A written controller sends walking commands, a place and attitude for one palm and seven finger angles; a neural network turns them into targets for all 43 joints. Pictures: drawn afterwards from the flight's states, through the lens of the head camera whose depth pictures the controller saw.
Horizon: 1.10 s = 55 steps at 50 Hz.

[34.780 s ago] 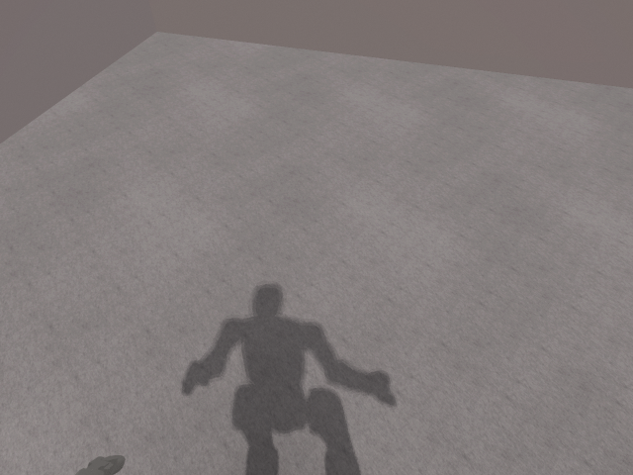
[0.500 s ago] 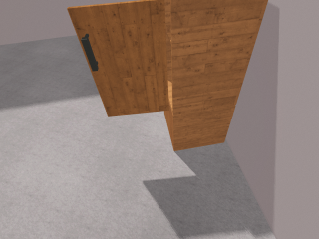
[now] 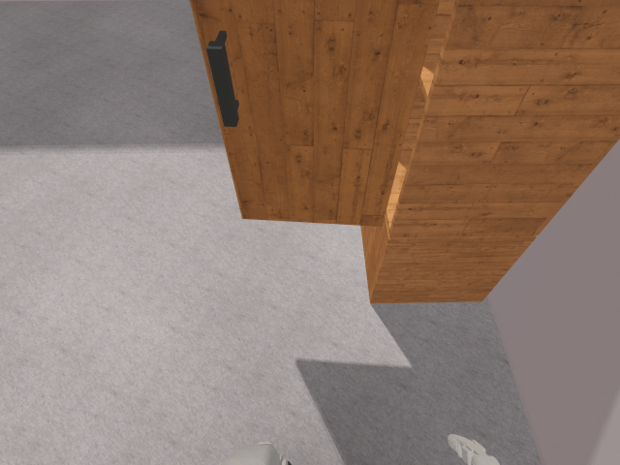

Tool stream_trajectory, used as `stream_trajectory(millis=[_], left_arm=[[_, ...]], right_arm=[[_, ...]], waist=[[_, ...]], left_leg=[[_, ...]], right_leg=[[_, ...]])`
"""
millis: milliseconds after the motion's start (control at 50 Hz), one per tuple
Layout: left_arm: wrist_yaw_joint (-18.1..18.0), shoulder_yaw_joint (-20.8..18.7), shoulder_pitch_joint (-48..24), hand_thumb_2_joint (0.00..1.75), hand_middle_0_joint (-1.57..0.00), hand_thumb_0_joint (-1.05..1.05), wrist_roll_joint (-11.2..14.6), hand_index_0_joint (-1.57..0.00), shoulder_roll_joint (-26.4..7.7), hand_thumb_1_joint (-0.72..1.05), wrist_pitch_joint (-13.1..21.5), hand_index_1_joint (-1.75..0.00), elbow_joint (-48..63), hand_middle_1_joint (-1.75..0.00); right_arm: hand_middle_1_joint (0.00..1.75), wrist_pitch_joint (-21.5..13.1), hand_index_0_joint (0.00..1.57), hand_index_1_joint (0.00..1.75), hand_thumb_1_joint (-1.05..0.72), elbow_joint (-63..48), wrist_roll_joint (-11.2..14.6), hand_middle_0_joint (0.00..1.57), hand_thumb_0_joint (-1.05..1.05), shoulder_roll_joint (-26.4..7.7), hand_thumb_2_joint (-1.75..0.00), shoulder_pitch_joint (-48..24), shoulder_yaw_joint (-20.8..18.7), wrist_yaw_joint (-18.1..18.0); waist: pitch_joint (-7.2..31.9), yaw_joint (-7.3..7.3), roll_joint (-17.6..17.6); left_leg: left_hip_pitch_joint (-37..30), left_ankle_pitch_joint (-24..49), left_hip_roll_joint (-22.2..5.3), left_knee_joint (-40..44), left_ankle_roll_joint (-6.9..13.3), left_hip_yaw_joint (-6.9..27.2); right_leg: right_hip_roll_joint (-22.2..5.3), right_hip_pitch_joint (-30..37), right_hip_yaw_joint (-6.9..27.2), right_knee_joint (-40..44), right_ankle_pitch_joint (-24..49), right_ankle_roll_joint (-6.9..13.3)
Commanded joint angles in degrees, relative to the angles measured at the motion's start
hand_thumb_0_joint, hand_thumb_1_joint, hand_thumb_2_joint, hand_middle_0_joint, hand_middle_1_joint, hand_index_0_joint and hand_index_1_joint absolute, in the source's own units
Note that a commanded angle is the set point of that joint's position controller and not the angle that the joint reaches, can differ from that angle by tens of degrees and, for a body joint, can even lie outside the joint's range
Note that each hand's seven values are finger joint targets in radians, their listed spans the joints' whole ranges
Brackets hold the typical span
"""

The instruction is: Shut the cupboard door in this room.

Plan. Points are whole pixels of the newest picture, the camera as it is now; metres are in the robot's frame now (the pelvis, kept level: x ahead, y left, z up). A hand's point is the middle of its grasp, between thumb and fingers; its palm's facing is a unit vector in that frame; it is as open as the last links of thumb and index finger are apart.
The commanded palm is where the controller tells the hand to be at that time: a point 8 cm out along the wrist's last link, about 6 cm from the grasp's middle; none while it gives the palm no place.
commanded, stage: take the last steps up to it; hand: left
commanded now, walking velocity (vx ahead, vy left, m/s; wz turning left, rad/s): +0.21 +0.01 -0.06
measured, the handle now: (226, 80) +0.66 +0.23 +0.10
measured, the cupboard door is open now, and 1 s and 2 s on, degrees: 85 85 85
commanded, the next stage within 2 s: come to a stop and stand still in 0.16 s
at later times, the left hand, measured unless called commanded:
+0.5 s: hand (237, 362) +0.27 +0.15 -0.14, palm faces -0.03 -0.97 -0.25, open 7.3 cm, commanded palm none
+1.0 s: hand (145, 462) +0.12 +0.26 -0.15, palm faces +0.06 -0.95 -0.30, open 7.4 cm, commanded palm none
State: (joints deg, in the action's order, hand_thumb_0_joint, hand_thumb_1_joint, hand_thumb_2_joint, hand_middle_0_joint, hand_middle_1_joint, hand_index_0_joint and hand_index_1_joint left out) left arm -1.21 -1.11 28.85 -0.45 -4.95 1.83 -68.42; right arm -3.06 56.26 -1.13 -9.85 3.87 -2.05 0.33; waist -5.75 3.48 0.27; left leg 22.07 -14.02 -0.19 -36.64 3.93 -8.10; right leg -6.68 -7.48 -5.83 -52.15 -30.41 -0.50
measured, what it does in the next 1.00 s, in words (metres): walks ahead: right foot, then left foot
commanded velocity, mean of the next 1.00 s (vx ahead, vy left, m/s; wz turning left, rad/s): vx -0.05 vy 0.03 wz -0.01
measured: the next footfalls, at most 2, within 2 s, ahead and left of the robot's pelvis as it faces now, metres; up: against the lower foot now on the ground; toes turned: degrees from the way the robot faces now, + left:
right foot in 0.38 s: +0.26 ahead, -0.12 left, +0.00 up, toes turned -8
left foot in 0.78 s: +0.26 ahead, +0.13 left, +0.00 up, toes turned +3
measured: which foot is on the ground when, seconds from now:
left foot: down 0.00-0.40, up 0.42-0.76, down 0.78-1.00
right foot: up 0.00-0.36, down 0.38-0.82, up 0.84-0.94, down 0.96-1.00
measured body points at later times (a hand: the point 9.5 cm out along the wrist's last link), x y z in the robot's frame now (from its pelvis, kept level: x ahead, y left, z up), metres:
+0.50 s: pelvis +0.14 -0.02 +0.01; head +0.19 -0.05 +0.46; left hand +0.27 +0.20 -0.12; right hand +0.11 -0.25 -0.16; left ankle +0.06 +0.10 -0.66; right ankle +0.22 -0.12 -0.72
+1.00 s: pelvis +0.10 +0.05 +0.00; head +0.08 +0.02 +0.45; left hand +0.12 +0.30 -0.13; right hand +0.19 -0.19 -0.15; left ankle +0.11 +0.15 -0.72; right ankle +0.16 -0.06 -0.72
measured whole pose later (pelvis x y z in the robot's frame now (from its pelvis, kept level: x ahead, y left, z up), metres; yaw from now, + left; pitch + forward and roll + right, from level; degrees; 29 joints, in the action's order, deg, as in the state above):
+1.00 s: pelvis +0.10 +0.05 +0.00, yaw -1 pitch -3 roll +1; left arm -1.6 -2.3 20.1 -1.3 -11.3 -2.1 -53.8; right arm 3.1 49.5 -1.0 -11.2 12.9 -1.8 -0.4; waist -0.2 1.3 -2.1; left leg 15.9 -20.6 0.9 -38.9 1.6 -5.1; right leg -1.0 -21.2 -1.0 -39.2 -15.8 1.4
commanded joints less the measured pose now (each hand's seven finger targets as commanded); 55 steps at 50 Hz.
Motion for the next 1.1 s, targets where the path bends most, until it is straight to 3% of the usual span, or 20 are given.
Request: stream_trajectory(millis=[0, 80, 280, 320, 340, 380, 400, 460, 520, 660, 680, 720, 760, 780, 820, 900, 940, 980, 1040, 1080], left_arm=[[0.3, -1.6, -7.2, 0.90, -0.20, 0.00, -0.3, -0.20, -6.6, 0.90, 1.8, -0.30, 7.0, -0.30], [0.8, -1.9, -3.2, 0.90, -0.20, 0.00, -1.0, -0.20, -4.1, 0.90, -0.6, -0.30, 6.7, -0.30], [1.1, -1.5, -16.4, 0.90, -0.20, 0.00, -0.8, -0.20, -6.3, 0.90, -0.9, -0.30, 13.5, -0.30], [0.4, -1.6, -11.3, 0.90, -0.20, 0.00, -0.9, -0.20, -8.4, 0.90, -0.6, -0.30, 12.4, -0.30], [0.0, -1.9, -7.5, 0.90, -0.20, 0.00, -1.0, -0.20, -11.3, 0.90, -0.2, -0.30, 11.3, -0.30], [-0.7, -2.8, -4.7, 0.90, -0.20, 0.00, -0.4, -0.20, -17.9, 0.90, 0.3, -0.30, 10.5, -0.30], [-1.1, -3.0, -6.3, 0.90, -0.20, 0.00, -0.1, -0.20, -17.9, 0.90, 0.1, -0.30, 10.8, -0.30], [-1.9, -3.2, -14.5, 0.90, -0.20, 0.00, -0.5, -0.20, -16.7, 0.90, -1.1, -0.30, 13.6, -0.30], [-1.9, -3.6, -18.8, 0.90, -0.20, 0.00, -0.6, -0.20, -16.1, 0.90, -1.7, -0.30, 15.5, -0.30], [-1.0, -4.6, -18.9, 0.90, -0.20, 0.00, -1.7, -0.20, -16.9, 0.90, -2.9, -0.30, 16.3, -0.30], [-3.6, -4.0, -18.6, 0.90, -0.20, 0.00, -1.9, -0.20, -18.9, 0.90, -2.2, -0.30, 18.0, -0.30], [-3.1, -3.1, -16.4, 0.90, -0.20, 0.00, -0.5, -0.20, -15.8, 0.90, -3.0, -0.30, 18.8, -0.30], [-1.6, -2.5, -13.6, 0.90, -0.20, 0.00, 0.0, -0.20, -10.4, 0.90, -4.6, -0.30, 18.7, -0.30], [-1.1, -2.8, -13.4, 0.90, -0.20, 0.00, -0.2, -0.20, -10.1, 0.90, -4.8, -0.30, 19.0, -0.30], [-0.5, -2.7, -12.7, 0.90, -0.20, 0.00, -0.8, -0.20, -10.3, 0.90, -5.2, -0.30, 18.4, -0.30], [0.0, -2.2, -5.8, 0.90, -0.20, 0.00, -1.1, -0.20, -10.4, 0.90, -3.4, -0.30, 17.7, -0.30], [-0.2, -1.7, -8.1, 0.90, -0.20, 0.00, -1.3, -0.20, -13.8, 0.90, -1.7, -0.30, 19.0, -0.30], [-0.6, -2.5, -13.5, 0.90, -0.20, 0.00, -1.1, -0.20, -15.9, 0.90, -1.0, -0.30, 20.7, -0.30], [-0.9, -2.8, -15.1, 0.90, -0.20, 0.00, -1.1, -0.20, -14.8, 0.90, -1.6, -0.30, 20.8, -0.30], [-0.7, -2.1, -12.1, 0.90, -0.20, 0.00, -0.8, -0.20, -11.9, 0.90, -2.1, -0.30, 19.8, -0.30]], right_arm=[[0.30, -0.6, 0.20, 0.30, -0.90, 2.7, 0.3, 0.20, 0.00, -8.5, -0.90, 15.5, -2.5, -1.6], [0.30, -1.8, 0.20, 0.30, -0.90, 2.3, 0.4, 0.20, 0.00, -4.2, -0.90, 12.0, -0.9, -1.6], [0.30, -0.8, 0.20, 0.30, -0.90, 2.9, -0.2, 0.20, 0.00, -6.0, -0.90, 14.6, -1.5, -2.0], [0.30, -0.2, 0.20, 0.30, -0.90, 3.3, 0.1, 0.20, 0.00, -6.6, -0.90, 13.7, -1.2, -2.3], [0.30, 0.1, 0.20, 0.30, -0.90, 3.7, 0.5, 0.20, 0.00, -6.2, -0.90, 13.9, -1.2, -2.2], [0.30, 2.0, 0.20, 0.30, -0.90, 3.9, 1.7, 0.20, 0.00, -3.8, -0.90, 19.4, -1.6, -2.0], [0.30, 3.5, 0.20, 0.30, -0.90, 3.7, 1.8, 0.20, 0.00, -4.3, -0.90, 18.3, -1.8, -2.4], [0.30, 5.1, 0.20, 0.30, -0.90, 3.4, 1.2, 0.20, 0.00, -4.5, -0.90, 14.5, -2.2, -1.9], [0.30, 6.5, 0.20, 0.30, -0.90, 3.1, 0.9, 0.20, 0.00, -3.8, -0.90, 15.3, -2.3, -1.2], [0.30, 5.8, 0.20, 0.30, -0.90, 1.0, 0.6, 0.20, 0.00, -3.4, -0.90, 14.5, -2.1, -0.3], [0.30, 3.8, 0.20, 0.30, -0.90, -3.5, 1.1, 0.20, 0.00, -7.9, -0.90, 19.0, -3.2, -0.6], [0.30, 3.2, 0.20, 0.30, -0.90, -6.3, 0.3, 0.20, 0.00, -5.0, -0.90, 16.8, -1.6, -1.0], [0.30, 4.0, 0.20, 0.30, -0.90, -10.9, -1.0, 0.20, 0.00, -11.9, -0.90, 11.0, -2.8, -1.2], [0.30, 4.3, 0.20, 0.30, -0.90, -12.4, -1.2, 0.20, 0.00, -11.9, -0.90, 8.5, -2.9, -1.3], [0.30, 4.4, 0.20, 0.30, -0.90, -12.4, -1.0, 0.20, 0.00, -10.0, -0.90, 4.4, -2.3, -1.1], [0.30, 4.7, 0.20, 0.30, -0.90, -11.8, -0.6, 0.20, 0.00, -9.0, -0.90, 5.7, -1.7, -1.0], [0.30, 4.6, 0.20, 0.30, -0.90, -11.2, 0.5, 0.20, 0.00, -5.6, -0.90, 11.3, -0.9, -0.9], [0.30, 4.8, 0.20, 0.30, -0.90, -8.7, 0.4, 0.20, 0.00, -6.3, -0.90, 14.8, -1.3, -0.7], [0.30, 3.7, 0.20, 0.30, -0.90, -5.9, 0.3, 0.20, 0.00, -5.6, -0.90, 18.0, -1.1, -0.6], [0.30, 2.9, 0.20, 0.30, -0.90, -5.7, -0.3, 0.20, 0.00, -6.2, -0.90, 16.9, -1.0, -0.7]], waist=[[5.3, -6.68, -2.3], [2.6, -1.36, -5.5], [1.6, -2.76, -5.2], [3.6, 0.19, -2.8], [6.4, 1.47, 0.0], [13.1, -0.13, 9.8], [15.4, -0.10, 12.8], [10.8, -1.39, 5.0], [11.0, -2.98, 6.8], [9.6, -2.01, 13.0], [23.3, -6.94, 2.2], [14.9, -5.42, -4.3], [3.9, -3.02, -13.2], [0.5, -2.46, -6.2], [-1.6, -2.21, -14.2], [-4.2, -0.11, -0.3], [-1.6, -4.51, 7.1], [2.6, -6.18, 16.6], [3.1, -7.40, 8.1], [1.5, -5.86, -4.5]], left_leg=[[-20.4, 19.7, -21.6, 19.4, 9.2, 21.0], [-10.3, 23.9, -14.6, 23.4, 5.9, 9.0], [-16.0, 39.2, -13.7, 16.8, 4.0, 5.4], [-13.8, 38.7, -11.9, 10.5, 1.0, 5.1], [-12.2, 30.3, -8.8, 4.8, -1.6, 3.8], [-4.1, -19.4, 1.0, -15.5, -5.3, 3.0], [-4.1, -24.8, 0.4, -22.1, -5.2, 7.4], [0.6, -19.0, -0.4, -31.4, -5.9, 11.1], [0.1, -13.8, -0.8, -30.6, -6.9, 10.3], [-3.6, -12.7, -0.3, -14.0, -6.1, 6.4], [-4.9, -17.5, 0.8, -5.8, -7.2, 3.4], [-10.3, -3.4, -0.1, 15.5, -5.7, 3.5], [1.3, -7.2, -14.7, 20.8, 1.9, 19.0], [8.4, -12.2, -14.7, 21.9, 3.8, 18.4], [11.3, -12.7, -11.3, 21.3, 3.2, 15.8], [11.3, -18.6, -7.7, 13.6, 1.1, 13.3], [0.6, -12.6, 0.4, 3.3, -2.4, 7.8], [-9.4, -8.3, 0.7, -1.9, -2.5, 7.7], [-16.1, -6.1, 0.4, 7.6, -2.0, 7.4], [-9.2, -13.5, -4.8, 18.6, -0.7, 14.9]], right_leg=[[-1.9, -28.1, 5.3, -24.6, 6.0, 1.2], [-1.6, -22.3, 3.5, -16.3, 12.4, -0.4], [2.0, -15.7, 0.6, 13.6, 20.2, 0.1], [2.7, -5.4, 0.9, 21.6, 27.5, 0.4], [-0.1, 0.8, 3.5, 25.2, 44.3, 0.7], [-18.9, 9.8, 18.6, 24.5, 84.5, 13.0], [-20.3, 7.7, 19.9, 26.3, 83.2, 15.7], [-16.9, 0.6, 16.2, 28.4, 66.2, 13.8], [-14.0, -5.1, 11.4, 31.1, 52.5, 10.9], [-10.0, -7.9, 12.7, 37.2, 17.4, 8.7], [-12.7, 6.4, 18.1, 27.4, 44.2, 9.0], [-6.3, -4.2, 9.4, 18.7, 23.8, 6.4], [4.0, -13.7, 0.6, 11.4, 5.7, 0.8], [5.6, -11.0, 1.1, 7.4, 8.3, 1.1], [6.6, -10.7, 3.6, 1.6, 10.8, 1.1], [6.0, -5.2, 5.3, 18.2, 13.7, 1.6], [-4.5, -15.4, 23.3, 32.8, 4.2, 6.6], [-6.2, -22.6, 26.3, 39.6, -8.2, 8.8], [-2.1, -25.2, 17.6, 35.5, -5.1, 5.9], [3.3, -20.7, 11.8, 27.5, 2.1, 3.1]])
